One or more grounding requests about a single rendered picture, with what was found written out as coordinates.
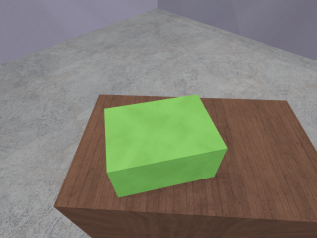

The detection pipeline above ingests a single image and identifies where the carton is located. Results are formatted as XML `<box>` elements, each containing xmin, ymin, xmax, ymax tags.
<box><xmin>104</xmin><ymin>94</ymin><xmax>228</xmax><ymax>198</ymax></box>

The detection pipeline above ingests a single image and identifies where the pedestal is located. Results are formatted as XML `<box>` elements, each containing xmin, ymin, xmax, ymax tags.
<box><xmin>53</xmin><ymin>94</ymin><xmax>317</xmax><ymax>238</ymax></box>

